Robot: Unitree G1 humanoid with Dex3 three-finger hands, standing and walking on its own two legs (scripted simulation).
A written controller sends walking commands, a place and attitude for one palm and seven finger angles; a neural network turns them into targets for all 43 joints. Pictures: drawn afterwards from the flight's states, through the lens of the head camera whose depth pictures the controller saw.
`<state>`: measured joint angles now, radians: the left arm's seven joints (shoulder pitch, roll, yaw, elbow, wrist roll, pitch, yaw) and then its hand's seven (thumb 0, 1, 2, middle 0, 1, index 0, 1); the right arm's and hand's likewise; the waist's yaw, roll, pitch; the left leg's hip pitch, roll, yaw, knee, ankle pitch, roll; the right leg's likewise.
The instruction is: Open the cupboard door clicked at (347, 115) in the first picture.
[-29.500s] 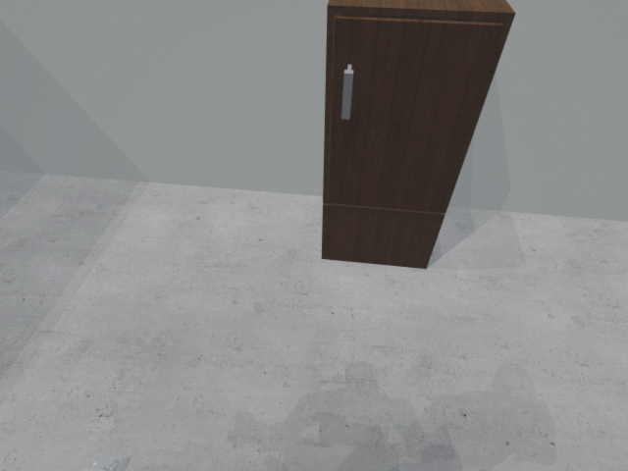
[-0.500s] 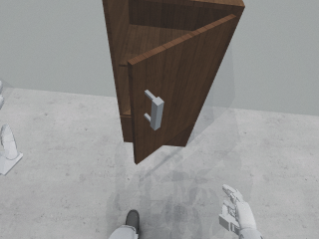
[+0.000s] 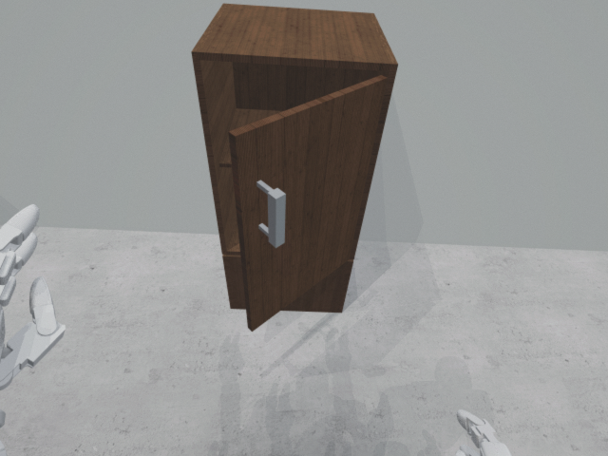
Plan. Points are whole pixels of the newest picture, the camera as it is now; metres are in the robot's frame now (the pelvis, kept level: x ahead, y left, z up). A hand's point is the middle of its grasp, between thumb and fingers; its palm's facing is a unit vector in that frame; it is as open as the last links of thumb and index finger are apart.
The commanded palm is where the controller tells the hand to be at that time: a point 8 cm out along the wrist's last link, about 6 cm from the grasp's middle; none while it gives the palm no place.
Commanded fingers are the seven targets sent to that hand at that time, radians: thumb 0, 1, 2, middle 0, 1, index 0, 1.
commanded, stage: stop stepping back and stand still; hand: left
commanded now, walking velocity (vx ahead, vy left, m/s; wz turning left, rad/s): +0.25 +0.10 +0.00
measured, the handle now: (269, 213) +0.54 +0.08 +0.01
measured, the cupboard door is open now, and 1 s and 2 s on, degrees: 44 44 44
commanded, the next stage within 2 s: let the arm hang, fingers relaxed in 0.36 s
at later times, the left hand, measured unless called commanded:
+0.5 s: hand (43, 325) +0.20 +0.27 +0.15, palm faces +0.36 -0.76 -0.54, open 7.4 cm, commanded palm none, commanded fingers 0.00 0.90 0.90 -0.20 -0.30 -0.20 -0.30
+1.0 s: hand out of the picture -0.05 +0.22 -0.16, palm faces +0.10 -0.97 -0.23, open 7.2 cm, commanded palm none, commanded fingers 0.00 0.90 0.90 -0.20 -0.30 -0.20 -0.30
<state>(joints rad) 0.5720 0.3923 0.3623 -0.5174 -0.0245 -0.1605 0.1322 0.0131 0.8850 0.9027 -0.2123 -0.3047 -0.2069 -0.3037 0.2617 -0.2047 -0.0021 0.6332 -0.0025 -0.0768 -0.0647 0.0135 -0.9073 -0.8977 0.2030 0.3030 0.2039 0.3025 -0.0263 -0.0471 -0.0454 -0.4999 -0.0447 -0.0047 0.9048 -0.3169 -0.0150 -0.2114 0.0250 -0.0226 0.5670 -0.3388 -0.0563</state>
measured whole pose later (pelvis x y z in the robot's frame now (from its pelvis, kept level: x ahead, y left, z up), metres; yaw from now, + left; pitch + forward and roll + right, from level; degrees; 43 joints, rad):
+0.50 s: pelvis +0.00 +0.01 +0.00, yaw +2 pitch +0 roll +0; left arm 0.48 0.44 0.35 -0.37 0.01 -0.20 0.11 0.01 0.89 0.90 -0.21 -0.30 -0.21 -0.30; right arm 0.21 -0.17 0.02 0.68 0.00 -0.14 -0.02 0.01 -0.90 -0.90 0.21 0.30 0.21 0.30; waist -0.01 0.03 0.00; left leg -0.28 0.04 0.04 0.68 -0.38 -0.01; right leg -0.30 0.03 -0.11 0.57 -0.28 -0.08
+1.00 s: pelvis -0.02 +0.03 +0.01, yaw +4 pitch -2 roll +0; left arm 0.31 0.20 0.02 1.07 0.01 0.03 0.01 -0.02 0.94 0.90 -0.20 -0.30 -0.20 -0.30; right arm 0.33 -0.17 0.00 1.05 -0.03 0.04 -0.02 0.01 -0.91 -0.90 0.20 0.30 0.20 0.30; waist 0.00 0.02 0.05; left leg -0.21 0.03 0.02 0.46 -0.22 -0.01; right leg -0.22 0.00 -0.13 0.41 -0.17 -0.05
